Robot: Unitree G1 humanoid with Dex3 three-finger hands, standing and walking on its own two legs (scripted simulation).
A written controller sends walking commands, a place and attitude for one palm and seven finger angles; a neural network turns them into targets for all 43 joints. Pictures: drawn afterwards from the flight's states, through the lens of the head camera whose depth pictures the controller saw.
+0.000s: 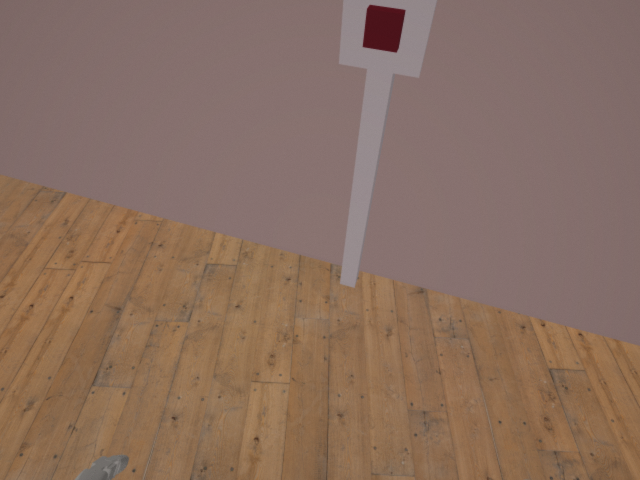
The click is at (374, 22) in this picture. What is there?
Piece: button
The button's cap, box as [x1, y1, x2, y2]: [363, 5, 404, 52]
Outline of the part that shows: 369,5 366,13 363,46 396,52 399,43 404,10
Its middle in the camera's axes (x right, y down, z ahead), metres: +0.13 -0.42 +0.77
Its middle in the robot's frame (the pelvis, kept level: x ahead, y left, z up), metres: +0.89 -0.07 +0.19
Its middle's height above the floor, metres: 0.95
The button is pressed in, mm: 0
